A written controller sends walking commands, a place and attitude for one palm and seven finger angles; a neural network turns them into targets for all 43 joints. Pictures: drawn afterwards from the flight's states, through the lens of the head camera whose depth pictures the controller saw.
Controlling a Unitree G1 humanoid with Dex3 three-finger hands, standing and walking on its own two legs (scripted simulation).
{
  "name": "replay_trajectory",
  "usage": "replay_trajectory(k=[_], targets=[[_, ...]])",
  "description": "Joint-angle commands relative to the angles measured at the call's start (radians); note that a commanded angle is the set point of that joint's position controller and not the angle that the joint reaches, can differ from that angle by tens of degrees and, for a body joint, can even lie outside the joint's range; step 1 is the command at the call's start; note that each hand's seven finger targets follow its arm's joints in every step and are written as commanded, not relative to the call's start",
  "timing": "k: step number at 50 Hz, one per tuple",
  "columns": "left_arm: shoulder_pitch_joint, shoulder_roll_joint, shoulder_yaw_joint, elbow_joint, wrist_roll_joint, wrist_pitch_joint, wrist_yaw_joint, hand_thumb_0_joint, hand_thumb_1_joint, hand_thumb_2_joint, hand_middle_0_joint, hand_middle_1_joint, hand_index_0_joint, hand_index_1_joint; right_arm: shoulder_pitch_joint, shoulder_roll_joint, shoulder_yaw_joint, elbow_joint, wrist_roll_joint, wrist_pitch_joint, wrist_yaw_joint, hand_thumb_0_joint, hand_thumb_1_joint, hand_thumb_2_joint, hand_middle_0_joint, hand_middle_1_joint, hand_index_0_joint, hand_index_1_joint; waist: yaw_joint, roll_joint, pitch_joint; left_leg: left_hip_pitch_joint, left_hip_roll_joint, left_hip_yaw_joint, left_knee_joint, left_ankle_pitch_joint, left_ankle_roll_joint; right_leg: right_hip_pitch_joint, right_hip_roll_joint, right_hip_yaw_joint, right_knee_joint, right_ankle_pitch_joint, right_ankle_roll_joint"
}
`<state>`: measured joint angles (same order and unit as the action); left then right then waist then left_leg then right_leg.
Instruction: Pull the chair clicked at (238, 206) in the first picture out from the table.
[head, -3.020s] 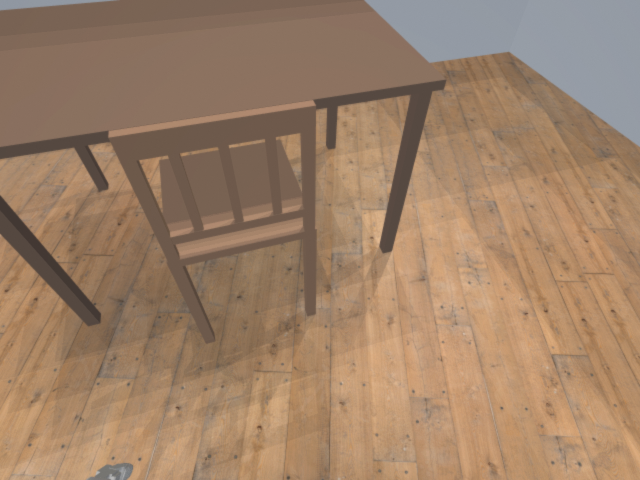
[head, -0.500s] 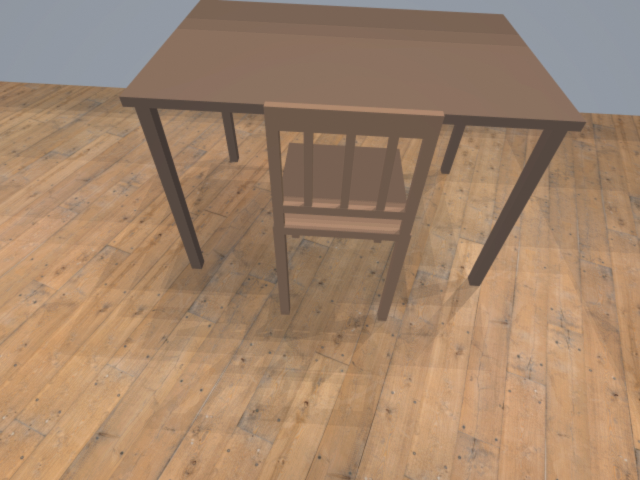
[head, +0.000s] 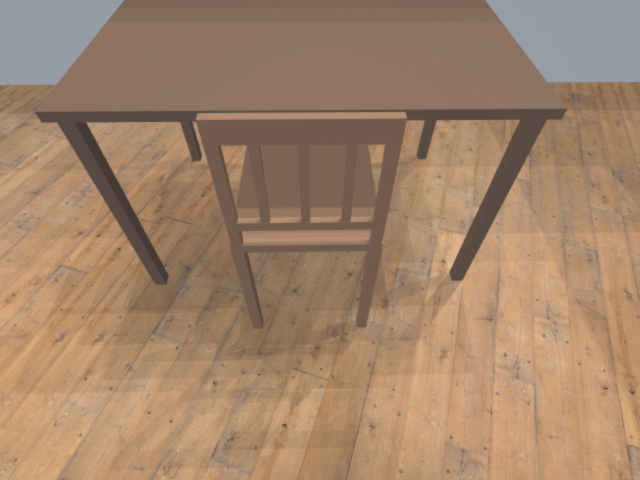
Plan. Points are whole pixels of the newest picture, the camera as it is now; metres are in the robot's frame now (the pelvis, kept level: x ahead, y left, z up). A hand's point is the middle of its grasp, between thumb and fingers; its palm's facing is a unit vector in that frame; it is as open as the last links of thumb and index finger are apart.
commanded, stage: take the last steps up to it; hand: left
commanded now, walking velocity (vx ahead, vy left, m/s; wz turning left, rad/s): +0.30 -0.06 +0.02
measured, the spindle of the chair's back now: (304, 184) +0.69 +0.07 -0.10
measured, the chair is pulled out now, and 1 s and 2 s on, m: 0.00 0.00 0.00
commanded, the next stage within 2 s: come to a stop and stand still in 0.44 s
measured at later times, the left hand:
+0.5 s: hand (209, 429) +0.21 +0.18 -0.16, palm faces +0.00 -0.99 -0.15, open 7.4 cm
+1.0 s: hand (218, 371) +0.30 +0.19 -0.16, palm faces +0.06 -0.97 -0.23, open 7.4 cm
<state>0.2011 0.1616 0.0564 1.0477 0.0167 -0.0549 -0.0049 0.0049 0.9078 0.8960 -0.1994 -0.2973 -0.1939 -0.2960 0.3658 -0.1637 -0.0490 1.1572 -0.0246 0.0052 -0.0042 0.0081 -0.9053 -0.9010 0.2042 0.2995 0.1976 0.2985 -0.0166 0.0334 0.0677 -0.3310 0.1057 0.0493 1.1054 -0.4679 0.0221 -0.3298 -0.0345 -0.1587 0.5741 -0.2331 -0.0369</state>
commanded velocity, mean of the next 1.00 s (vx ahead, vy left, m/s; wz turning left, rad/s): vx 0.02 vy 0.02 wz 0.00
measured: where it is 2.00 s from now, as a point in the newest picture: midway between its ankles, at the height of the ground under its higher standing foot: outside the picture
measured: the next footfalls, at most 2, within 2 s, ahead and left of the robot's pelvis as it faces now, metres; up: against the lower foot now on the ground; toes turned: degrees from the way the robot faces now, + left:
left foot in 0.22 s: +0.16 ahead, +0.11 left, +0.00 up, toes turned +9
right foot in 0.62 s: +0.35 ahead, -0.16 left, +0.00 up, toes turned -9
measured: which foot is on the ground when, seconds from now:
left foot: up 0.00-0.20, down 0.22-0.64, up 0.66-1.00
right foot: down 0.00-0.22, up 0.24-0.60, down 0.62-1.00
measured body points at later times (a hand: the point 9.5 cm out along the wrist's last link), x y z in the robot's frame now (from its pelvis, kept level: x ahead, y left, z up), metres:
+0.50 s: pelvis +0.18 +0.00 +0.02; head +0.21 +0.02 +0.47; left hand +0.21 +0.23 -0.15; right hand +0.14 -0.22 -0.13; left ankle +0.12 +0.10 -0.73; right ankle +0.24 -0.15 -0.67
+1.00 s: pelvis +0.20 -0.01 +0.00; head +0.23 +0.00 +0.45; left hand +0.30 +0.24 -0.14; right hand +0.31 -0.26 -0.14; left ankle +0.19 +0.11 -0.70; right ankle +0.31 -0.15 -0.73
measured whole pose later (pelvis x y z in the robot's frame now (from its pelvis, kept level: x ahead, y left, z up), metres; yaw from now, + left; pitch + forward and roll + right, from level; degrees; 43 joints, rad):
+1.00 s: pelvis +0.20 -0.01 +0.00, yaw +0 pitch -1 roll +0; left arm 0.12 0.19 0.05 0.97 0.04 0.04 0.03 0.00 0.91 0.90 -0.20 -0.30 -0.20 -0.30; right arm 0.11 -0.21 -0.07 0.96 -0.02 0.04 0.00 0.00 -0.91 -0.90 0.20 0.30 0.19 0.30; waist 0.02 -0.01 0.08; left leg -0.36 0.02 0.03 0.87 -0.44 -0.03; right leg -0.38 -0.11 -0.12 0.51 -0.09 0.01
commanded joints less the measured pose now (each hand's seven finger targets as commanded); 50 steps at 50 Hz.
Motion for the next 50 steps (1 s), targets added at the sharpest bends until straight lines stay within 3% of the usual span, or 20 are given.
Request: replay_trajectory(k=[1, 6, 9, 10, 11, 12, 14, 16, 19, 21, 26, 29, 30, 31, 32, 33, 34, 37, 41, 50], targets=[[0.103, 0.114, 0.014, 0.001, 0.015, -0.003, 0.03, 0.0, 0.9, 0.9, -0.2, -0.3, -0.2, -0.3, -0.021, -0.021, -0.012, -0.1, -0.008, -0.025, 0.006, 0.0, -0.9, -0.9, 0.2, 0.3, 0.2, 0.3, -0.001, -0.128, -0.016, -0.151, 0.051, 0.003, -0.02, 0.08, -0.015, 0.046, -0.266, 0.269, -0.404, -0.142, -0.127], [0.099, 0.147, 0.019, 0.005, 0.015, 0.001, 0.022, 0.0, 0.9, 0.9, -0.2, -0.3, -0.2, -0.3, -0.032, -0.011, -0.01, -0.128, -0.006, -0.03, 0.02, 0.0, -0.9, -0.9, 0.2, 0.3, 0.2, 0.3, -0.01, -0.137, 0.002, -0.012, 0.008, 0.069, -0.341, 0.118, -0.017, -0.01, -0.226, 0.217, -0.398, -0.202, -0.136], [0.092, 0.139, 0.019, 0.005, 0.008, 0.011, 0.013, 0.0, 0.9, 0.9, -0.2, -0.3, -0.2, -0.3, 0.047, -0.028, -0.009, -0.102, -0.006, -0.048, 0.012, 0.0, -0.9, -0.9, 0.2, 0.3, 0.2, 0.3, -0.052, -0.07, 0.0, 0.21, -0.038, 0.122, -0.556, 0.207, -0.023, -0.083, -0.151, 0.156, -0.259, -0.261, -0.091], [0.088, 0.108, 0.011, -0.006, 0.003, 0.016, 0.005, 0.0, 0.9, 0.9, -0.2, -0.3, -0.2, -0.3, 0.103, -0.073, -0.017, -0.083, -0.009, -0.054, 0.004, 0.0, -0.9, -0.9, 0.2, 0.3, 0.2, 0.3, -0.073, 0.048, 0.009, 0.276, 0.002, 0.045, -0.641, 0.109, -0.011, -0.138, -0.095, 0.118, -0.111, -0.245, -0.063], [0.079, 0.045, 0.002, -0.037, -0.002, 0.02, -0.004, 0.0, 0.9, 0.9, -0.2, -0.3, -0.2, -0.3, 0.191, -0.162, -0.037, -0.07, -0.021, -0.062, -0.005, 0.0, -0.9, -0.9, 0.2, 0.3, 0.2, 0.3, -0.106, 0.271, 0.019, 0.319, 0.22, -0.316, -0.859, -0.115, 0.073, -0.288, 0.009, 0.028, 0.191, -0.258, -0.007], [0.026, 0.058, 0.007, -0.083, 0.008, 0.015, -0.01, 0.0, 0.9, 0.9, -0.2, -0.3, -0.2, -0.3, 0.215, -0.225, -0.048, -0.081, -0.021, -0.059, -0.018, 0.0, -0.9, -0.9, 0.2, 0.3, 0.2, 0.3, -0.105, 0.266, 0.033, 0.318, 0.37, -0.561, -0.978, -0.131, 0.171, -0.393, 0.031, 0.064, 0.405, -0.321, 0.003], [0.017, 0.084, 0.017, -0.069, 0.019, 0.02, -0.015, 0.0, 0.9, 0.9, -0.2, -0.3, -0.2, -0.3, 0.106, -0.158, -0.025, -0.107, -0.008, -0.064, -0.031, 0.0, -0.9, -0.9, 0.2, 0.3, 0.2, 0.3, -0.05, 0.127, 0.067, 0.225, 0.336, -0.463, -0.974, -0.044, 0.185, -0.412, -0.05, 0.158, 0.599, -0.178, 0.002], [0.068, 0.062, 0.019, -0.033, 0.024, 0.025, -0.023, 0.0, 0.9, 0.9, -0.2, -0.3, -0.2, -0.3, 0.031, -0.096, -0.01, -0.124, -0.006, -0.085, -0.033, 0.0, -0.9, -0.9, 0.2, 0.3, 0.2, 0.3, -0.004, 0.049, 0.041, 0.225, 0.241, -0.232, -0.936, 0.278, 0.136, -0.358, -0.08, 0.163, 0.577, -0.044, 0.027], [0.078, 0.04, 0.01, -0.017, 0.011, 0.036, -0.018, 0.0, 0.9, 0.9, -0.2, -0.3, -0.2, -0.3, 0.041, -0.096, -0.007, -0.106, 0.001, -0.096, -0.039, 0.0, -0.9, -0.9, 0.2, 0.3, 0.2, 0.3, 0.01, 0.045, -0.026, 0.317, 0.194, -0.053, -0.873, 0.71, 0.139, -0.314, -0.073, 0.125, 0.473, -0.027, 0.051], [0.05, 0.033, 0.004, -0.018, 0.011, 0.042, -0.016, 0.0, 0.9, 0.9, -0.2, -0.3, -0.2, -0.3, 0.059, -0.105, -0.009, -0.092, -0.001, -0.089, -0.037, 0.0, -0.9, -0.9, 0.2, 0.3, 0.2, 0.3, 0.002, 0.068, -0.024, 0.316, 0.176, -0.006, -0.864, 0.753, 0.133, -0.282, -0.068, 0.103, 0.372, -0.009, 0.054], [-0.033, 0.028, -0.002, -0.045, 0.007, 0.036, -0.016, 0.0, 0.9, 0.9, -0.2, -0.3, -0.2, -0.3, 0.068, -0.124, -0.02, -0.069, -0.01, -0.066, -0.029, 0.0, -0.9, -0.9, 0.2, 0.3, 0.2, 0.3, -0.027, 0.112, 0.002, 0.282, 0.176, 0.028, -0.815, 0.686, 0.12, -0.154, -0.036, 0.038, 0.1, 0.004, 0.034], [0.092, 0.056, 0.0, -0.001, 0.008, 0.018, -0.003, 0.0, 0.9, 0.9, -0.2, -0.3, -0.2, -0.3, 0.038, -0.108, -0.01, -0.053, -0.002, -0.053, -0.029, 0.0, -0.9, -0.9, 0.2, 0.3, 0.2, 0.3, 0.042, 0.061, -0.047, 0.203, 0.118, 0.049, -0.624, 0.689, 0.061, 0.13, 0.006, 0.011, -0.093, 0.188, 0.029], [0.185, 0.112, 0.011, 0.033, 0.008, 0.006, 0.011, 0.0, 0.9, 0.9, -0.2, -0.3, -0.2, -0.3, 0.04, -0.077, -0.002, -0.054, 0.008, -0.055, -0.028, 0.0, -0.9, -0.9, 0.2, 0.3, 0.2, 0.3, 0.08, -0.028, -0.127, 0.112, 0.065, 0.075, -0.509, 0.556, 0.009, 0.324, -0.076, 0.098, -0.101, 0.523, 0.027], [0.232, 0.193, 0.023, 0.051, 0.007, -0.004, 0.026, 0.0, 0.9, 0.9, -0.2, -0.3, -0.2, -0.3, 0.101, -0.034, 0.0, -0.056, 0.02, -0.055, -0.027, 0.0, -0.9, -0.9, 0.2, 0.3, 0.2, 0.3, 0.067, -0.189, -0.24, -0.008, -0.033, 0.096, -0.345, 0.185, -0.035, 0.505, -0.289, 0.3, -0.07, 1.012, -0.048], [0.244, 0.243, 0.026, 0.041, 0.001, 0.008, 0.027, 0.0, 0.9, 0.9, -0.2, -0.3, -0.2, -0.3, 0.138, -0.055, -0.012, -0.06, 0.029, -0.04, -0.036, 0.0, -0.9, -0.9, 0.2, 0.3, 0.2, 0.3, 0.05, -0.17, -0.256, 0.008, -0.083, 0.046, -0.197, -0.139, -0.044, 0.467, -0.39, 0.304, -0.077, 1.292, -0.134], [0.207, 0.244, 0.029, 0.033, -0.001, 0.009, 0.037, 0.0, 0.9, 0.9, -0.2, -0.3, -0.2, -0.3, 0.097, -0.034, -0.015, -0.066, 0.036, -0.025, -0.041, 0.0, -0.9, -0.9, 0.2, 0.3, 0.2, 0.3, 0.052, -0.249, -0.275, -0.01, -0.079, -0.003, -0.092, -0.178, -0.046, 0.422, -0.402, 0.334, -0.082, 1.352, -0.172], [0.165, 0.222, 0.031, 0.019, -0.003, 0.02, 0.046, 0.0, 0.9, 0.9, -0.2, -0.3, -0.2, -0.3, 0.071, -0.048, -0.021, -0.075, 0.036, -0.005, -0.048, 0.0, -0.9, -0.9, 0.2, 0.3, 0.2, 0.3, 0.052, -0.296, -0.257, -0.029, -0.077, -0.038, -0.02, -0.185, -0.047, 0.379, -0.41, 0.353, -0.101, 1.285, -0.196], [0.062, 0.183, 0.032, -0.028, 0.007, 0.047, 0.065, 0.0, 0.9, 0.9, -0.2, -0.3, -0.2, -0.3, -0.026, -0.044, -0.025, -0.089, 0.019, 0.032, -0.037, 0.0, -0.9, -0.9, 0.2, 0.3, 0.2, 0.3, 0.046, -0.124, -0.138, -0.1, -0.069, -0.075, 0.106, -0.088, -0.059, 0.207, -0.376, 0.283, -0.154, 0.94, -0.183], [-0.019, 0.187, 0.037, -0.08, 0.013, 0.061, 0.072, 0.0, 0.9, 0.9, -0.2, -0.3, -0.2, -0.3, -0.051, -0.051, -0.035, -0.131, 0.003, 0.07, -0.017, 0.0, -0.9, -0.9, 0.2, 0.3, 0.2, 0.3, 0.018, -0.171, -0.122, -0.08, -0.08, -0.073, 0.09, 0.018, -0.076, 0.047, -0.342, 0.228, -0.222, 0.594, -0.156], [-0.052, 0.225, 0.045, -0.141, 0.021, 0.091, 0.045, 0.0, 0.9, 0.9, -0.2, -0.3, -0.2, -0.3, -0.016, -0.075, -0.022, -0.179, 0.01, 0.024, -0.001, 0.0, -0.9, -0.9, 0.2, 0.3, 0.2, 0.3, -0.004, -0.231, -0.114, 0.164, -0.104, 0.03, -0.546, 0.124, -0.044, -0.036, -0.235, 0.251, -0.272, -0.132, -0.065]])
